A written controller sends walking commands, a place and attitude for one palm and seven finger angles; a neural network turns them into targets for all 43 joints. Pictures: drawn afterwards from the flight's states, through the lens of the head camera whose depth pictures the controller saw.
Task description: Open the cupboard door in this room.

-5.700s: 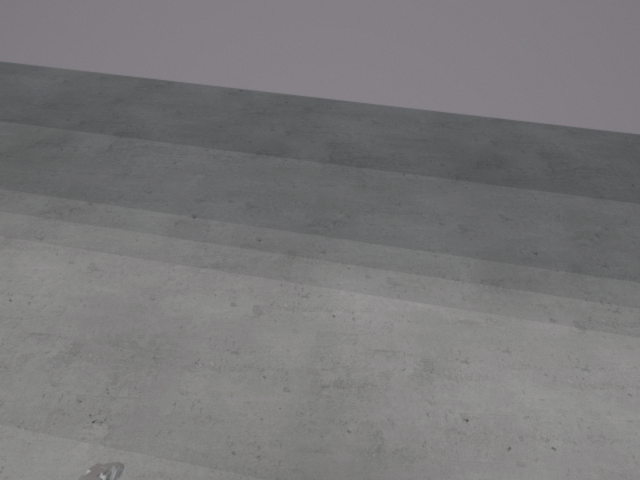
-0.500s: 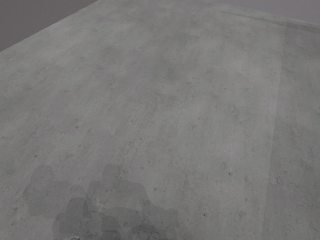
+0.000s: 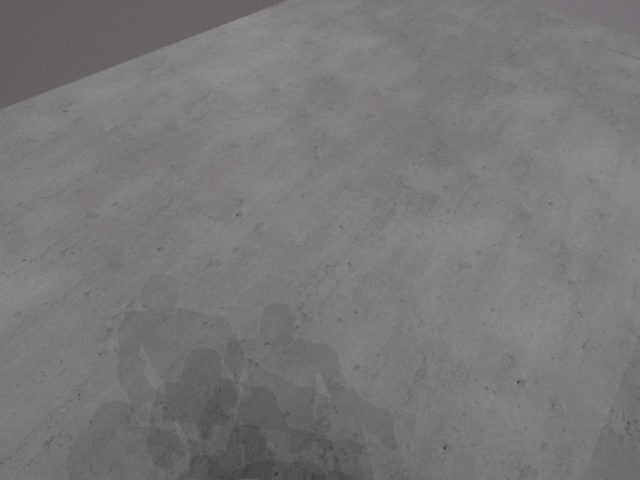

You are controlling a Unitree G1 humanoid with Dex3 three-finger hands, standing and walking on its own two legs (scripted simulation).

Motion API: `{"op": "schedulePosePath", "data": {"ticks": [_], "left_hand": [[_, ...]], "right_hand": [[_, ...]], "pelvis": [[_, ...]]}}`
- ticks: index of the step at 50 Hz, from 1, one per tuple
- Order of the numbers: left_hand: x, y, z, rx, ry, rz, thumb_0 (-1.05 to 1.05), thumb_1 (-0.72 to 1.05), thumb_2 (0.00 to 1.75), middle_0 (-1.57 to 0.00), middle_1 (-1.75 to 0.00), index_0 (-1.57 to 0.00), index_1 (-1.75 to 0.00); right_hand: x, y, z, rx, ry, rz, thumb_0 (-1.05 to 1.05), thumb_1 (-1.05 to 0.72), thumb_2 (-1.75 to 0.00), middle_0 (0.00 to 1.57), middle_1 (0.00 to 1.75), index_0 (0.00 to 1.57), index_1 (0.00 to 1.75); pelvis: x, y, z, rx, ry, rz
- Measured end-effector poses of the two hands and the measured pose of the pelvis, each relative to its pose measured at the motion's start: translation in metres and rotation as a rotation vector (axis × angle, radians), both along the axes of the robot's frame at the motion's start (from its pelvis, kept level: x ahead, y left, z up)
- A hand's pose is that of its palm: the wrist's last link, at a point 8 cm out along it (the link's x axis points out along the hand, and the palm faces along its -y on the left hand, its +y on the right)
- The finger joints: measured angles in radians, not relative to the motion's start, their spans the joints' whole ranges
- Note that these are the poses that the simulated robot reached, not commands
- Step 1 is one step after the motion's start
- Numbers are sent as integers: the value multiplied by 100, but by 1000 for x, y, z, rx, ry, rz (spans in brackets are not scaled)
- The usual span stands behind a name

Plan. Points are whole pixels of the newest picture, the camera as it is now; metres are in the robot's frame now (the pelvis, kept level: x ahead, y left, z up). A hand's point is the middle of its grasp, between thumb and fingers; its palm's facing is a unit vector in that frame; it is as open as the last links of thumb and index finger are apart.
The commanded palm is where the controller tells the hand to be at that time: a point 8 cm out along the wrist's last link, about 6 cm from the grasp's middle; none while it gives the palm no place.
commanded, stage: turn or walk to find it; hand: left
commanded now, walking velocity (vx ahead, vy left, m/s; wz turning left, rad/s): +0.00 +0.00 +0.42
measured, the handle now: out of the picture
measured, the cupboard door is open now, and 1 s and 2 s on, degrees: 0 0 0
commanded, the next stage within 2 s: none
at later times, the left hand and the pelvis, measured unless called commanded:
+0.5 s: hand out of the picture +0.06 +0.21 -0.14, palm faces +0.19 -0.94 -0.28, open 7.4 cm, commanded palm none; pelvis -0.02 -0.01 +0.00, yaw +11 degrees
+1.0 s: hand out of the picture -0.13 +0.21 -0.18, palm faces +0.45 -0.86 -0.24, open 7.4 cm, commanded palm none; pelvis -0.06 +0.01 +0.00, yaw +25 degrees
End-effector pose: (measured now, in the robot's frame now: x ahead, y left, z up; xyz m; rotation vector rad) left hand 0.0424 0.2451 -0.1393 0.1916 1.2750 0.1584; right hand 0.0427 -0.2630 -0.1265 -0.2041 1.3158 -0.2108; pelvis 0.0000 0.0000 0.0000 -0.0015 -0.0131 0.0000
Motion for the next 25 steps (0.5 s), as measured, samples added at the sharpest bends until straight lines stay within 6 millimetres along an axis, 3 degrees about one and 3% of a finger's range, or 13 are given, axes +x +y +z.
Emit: {"op": "schedulePosePath", "data": {"ticks": [2, 5, 12, 18, 25], "left_hand": [[-15, 16, -11, -4, 33, 39, 0, 91, 90, -20, -30, -20, -30], [-31, 33, -12, 6, 87, 72, 0, 91, 90, -20, -30, -20, -30], [-29, 47, 8, 12, 33, 112, 0, 91, 90, -20, -30, -20, -30], [-11, 39, 20, 29, -57, 127, 0, 91, 90, -20, -30, -20, -30], [-1, 8, 29, 66, -163, 137, 0, 91, 90, -20, -30, -20, -30]], "right_hand": [[16, 11, 1, -16, -39, 38, 0, -91, -90, 20, 30, 20, 30], [32, 28, 10, -23, -89, 77, 0, -91, -90, 20, 30, 20, 30], [47, 53, 20, 4, -124, 135, 0, -91, -90, 20, 30, 20, 30], [42, 52, 12, 41, -111, 156, 0, -91, -90, 20, 30, 21, 30], [28, 24, -13, 82, -61, 165, 0, -91, -90, 20, 30, 21, 30]], "pelvis": [[-1, 10, -6, -1, 4, 16], [-4, 17, -2, -6, 4, 25], [-6, 26, 12, -19, 7, 73], [-11, 19, 13, -9, 4, 123], [-17, -9, 2, 16, 7, 184]]}}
